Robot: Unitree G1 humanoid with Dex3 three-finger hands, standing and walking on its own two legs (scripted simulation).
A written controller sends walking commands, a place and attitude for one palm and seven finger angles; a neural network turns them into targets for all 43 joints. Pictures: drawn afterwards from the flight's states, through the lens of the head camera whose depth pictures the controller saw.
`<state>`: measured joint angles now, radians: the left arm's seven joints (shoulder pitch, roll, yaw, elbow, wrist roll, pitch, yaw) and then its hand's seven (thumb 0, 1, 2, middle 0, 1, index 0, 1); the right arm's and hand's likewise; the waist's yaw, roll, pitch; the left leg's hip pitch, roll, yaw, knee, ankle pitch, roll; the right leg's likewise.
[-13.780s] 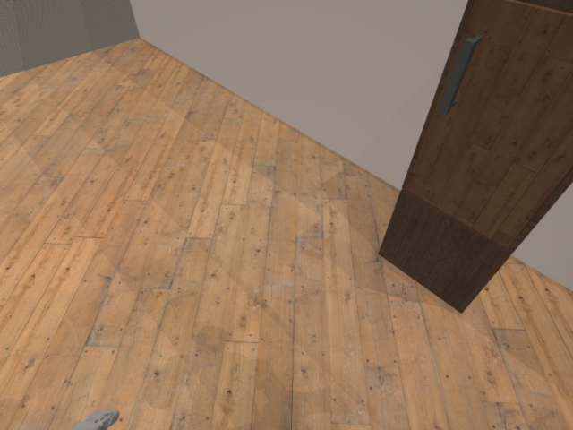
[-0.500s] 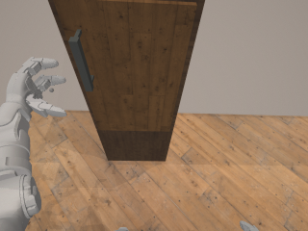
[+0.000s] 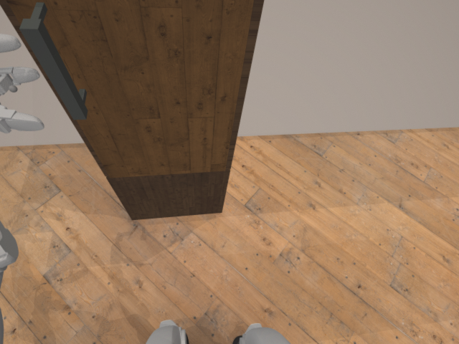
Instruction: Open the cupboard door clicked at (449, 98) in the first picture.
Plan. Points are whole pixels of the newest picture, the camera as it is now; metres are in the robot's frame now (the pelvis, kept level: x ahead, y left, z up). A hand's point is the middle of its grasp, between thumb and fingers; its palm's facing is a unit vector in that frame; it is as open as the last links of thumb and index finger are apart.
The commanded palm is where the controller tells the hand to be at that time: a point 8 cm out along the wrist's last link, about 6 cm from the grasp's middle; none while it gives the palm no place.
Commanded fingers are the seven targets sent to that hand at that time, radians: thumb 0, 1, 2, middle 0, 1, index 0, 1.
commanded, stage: move the hooked fingers beside the handle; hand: left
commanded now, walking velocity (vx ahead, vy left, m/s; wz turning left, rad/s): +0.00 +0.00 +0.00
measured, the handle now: (62, 68) +0.55 +0.24 +0.12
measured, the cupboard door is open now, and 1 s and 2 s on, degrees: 0 0 0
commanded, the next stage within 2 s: slide the fingers in behind the handle in 1.22 s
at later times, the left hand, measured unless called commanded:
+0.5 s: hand (5, 89) +0.49 +0.30 +0.13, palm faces +0.03 -1.00 +0.01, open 13.9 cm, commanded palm +0.47 +0.34 +0.12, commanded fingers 0.00 -0.50 0.30 -0.30 -1.20 -0.30 -1.20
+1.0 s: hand (27, 85) +0.50 +0.27 +0.13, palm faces +0.03 -1.00 +0.01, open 13.9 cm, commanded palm +0.48 +0.33 +0.12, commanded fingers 0.00 -0.50 0.30 -0.30 -1.20 -0.30 -1.20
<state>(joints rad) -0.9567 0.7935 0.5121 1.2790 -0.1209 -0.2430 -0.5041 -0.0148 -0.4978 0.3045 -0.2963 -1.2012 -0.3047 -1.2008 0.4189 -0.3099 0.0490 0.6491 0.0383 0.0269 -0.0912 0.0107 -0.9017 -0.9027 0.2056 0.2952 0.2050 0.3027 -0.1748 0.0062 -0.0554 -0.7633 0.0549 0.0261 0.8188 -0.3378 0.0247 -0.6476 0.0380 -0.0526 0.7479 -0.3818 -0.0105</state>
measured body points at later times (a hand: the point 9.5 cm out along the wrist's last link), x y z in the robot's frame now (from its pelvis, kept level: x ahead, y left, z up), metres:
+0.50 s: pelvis +0.02 +0.01 +0.00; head +0.11 +0.04 +0.44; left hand +0.49 +0.35 +0.13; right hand +0.03 -0.26 -0.10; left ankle +0.03 +0.10 -0.70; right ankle -0.02 -0.12 -0.70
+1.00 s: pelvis +0.00 +0.01 -0.01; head +0.11 +0.03 +0.43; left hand +0.50 +0.33 +0.13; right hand -0.01 -0.27 -0.11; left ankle +0.03 +0.10 -0.70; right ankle -0.02 -0.12 -0.70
